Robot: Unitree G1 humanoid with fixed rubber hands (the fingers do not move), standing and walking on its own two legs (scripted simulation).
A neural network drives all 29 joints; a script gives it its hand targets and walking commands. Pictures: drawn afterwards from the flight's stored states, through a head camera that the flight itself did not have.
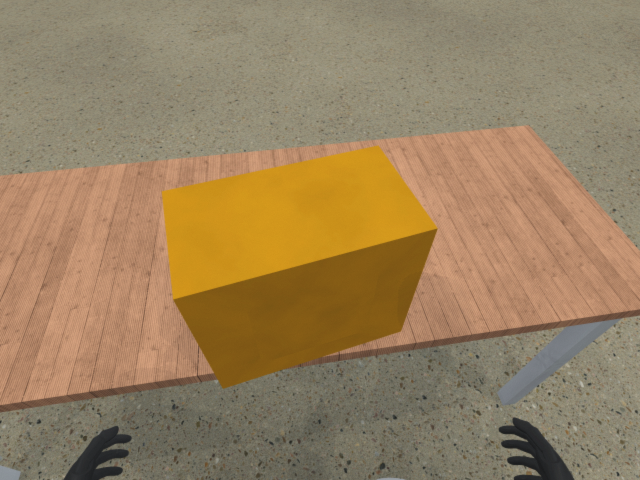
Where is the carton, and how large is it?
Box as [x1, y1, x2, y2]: [162, 146, 437, 388]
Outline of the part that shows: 378,146 162,191 173,299 223,388 400,331 437,228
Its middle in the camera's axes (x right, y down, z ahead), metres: -0.03 +0.04 +0.55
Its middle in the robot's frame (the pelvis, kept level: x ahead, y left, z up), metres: +0.39 +0.03 +0.02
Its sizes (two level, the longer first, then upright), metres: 0.291 0.162 0.253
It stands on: a table, 0.64 m high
